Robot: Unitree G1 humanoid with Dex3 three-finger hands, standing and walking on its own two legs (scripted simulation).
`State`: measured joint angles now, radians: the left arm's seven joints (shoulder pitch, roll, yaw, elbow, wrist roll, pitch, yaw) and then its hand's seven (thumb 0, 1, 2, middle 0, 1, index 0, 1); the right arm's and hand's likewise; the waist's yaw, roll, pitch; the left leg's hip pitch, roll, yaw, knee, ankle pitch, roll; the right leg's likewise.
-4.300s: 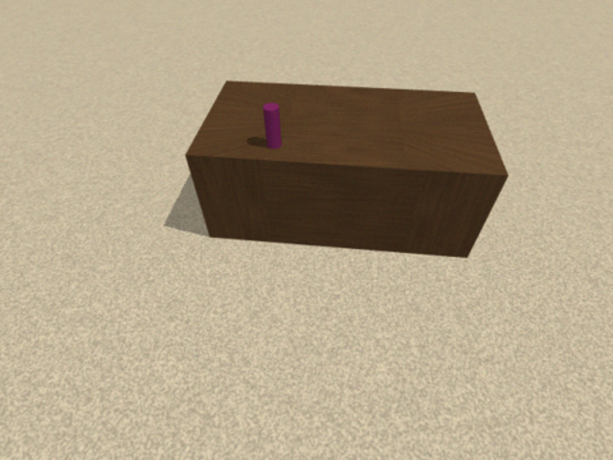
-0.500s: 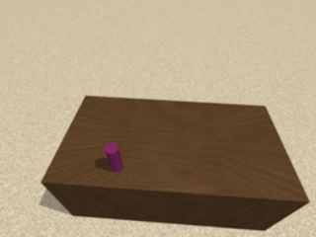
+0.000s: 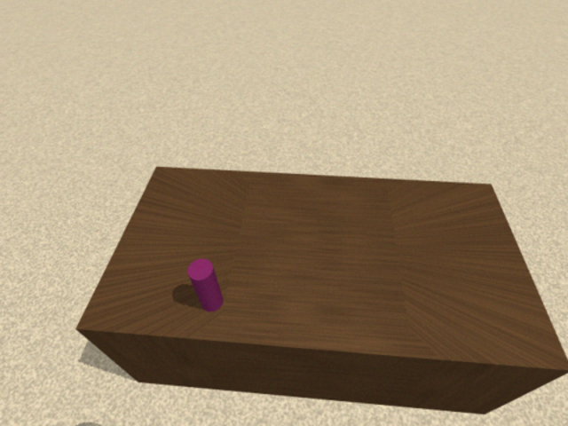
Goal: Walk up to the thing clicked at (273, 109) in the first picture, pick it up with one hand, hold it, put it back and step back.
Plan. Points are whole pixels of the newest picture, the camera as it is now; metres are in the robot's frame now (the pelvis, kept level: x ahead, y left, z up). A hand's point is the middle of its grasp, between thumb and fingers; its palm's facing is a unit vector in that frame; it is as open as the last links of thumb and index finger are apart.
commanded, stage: walk up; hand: left
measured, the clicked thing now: (206, 286) +0.46 +0.21 -0.25
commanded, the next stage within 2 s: stand in 0.84 s
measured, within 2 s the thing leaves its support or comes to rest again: neither
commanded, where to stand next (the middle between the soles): +0.04 +0.02 m, yaw -2 degrees
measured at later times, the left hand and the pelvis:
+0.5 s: hand out of the picture +0.08 +0.26 -0.15, palm faces +0.03 -0.95 -0.32, open 7.4 cm; pelvis +0.00 +0.00 +0.00, yaw +0 degrees
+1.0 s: hand out of the picture +0.07 +0.25 -0.15, palm faces +0.03 -0.95 -0.33, open 7.4 cm; pelvis +0.00 +0.00 +0.00, yaw +0 degrees
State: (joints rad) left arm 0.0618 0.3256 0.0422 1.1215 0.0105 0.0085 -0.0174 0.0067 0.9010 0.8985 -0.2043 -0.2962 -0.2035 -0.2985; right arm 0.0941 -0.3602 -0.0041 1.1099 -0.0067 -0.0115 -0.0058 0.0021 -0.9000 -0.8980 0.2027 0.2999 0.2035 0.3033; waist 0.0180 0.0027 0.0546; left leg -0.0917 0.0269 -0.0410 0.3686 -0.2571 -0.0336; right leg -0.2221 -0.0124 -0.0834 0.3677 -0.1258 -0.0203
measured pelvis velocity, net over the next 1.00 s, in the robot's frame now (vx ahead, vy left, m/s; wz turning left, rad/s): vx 0.00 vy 0.00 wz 0.00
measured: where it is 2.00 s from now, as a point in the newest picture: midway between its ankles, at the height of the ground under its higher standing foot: outside the picture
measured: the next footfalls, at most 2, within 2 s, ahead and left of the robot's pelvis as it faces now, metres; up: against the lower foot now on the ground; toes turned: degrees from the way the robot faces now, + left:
none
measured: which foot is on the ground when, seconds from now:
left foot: down 0.00-1.00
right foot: down 0.00-1.00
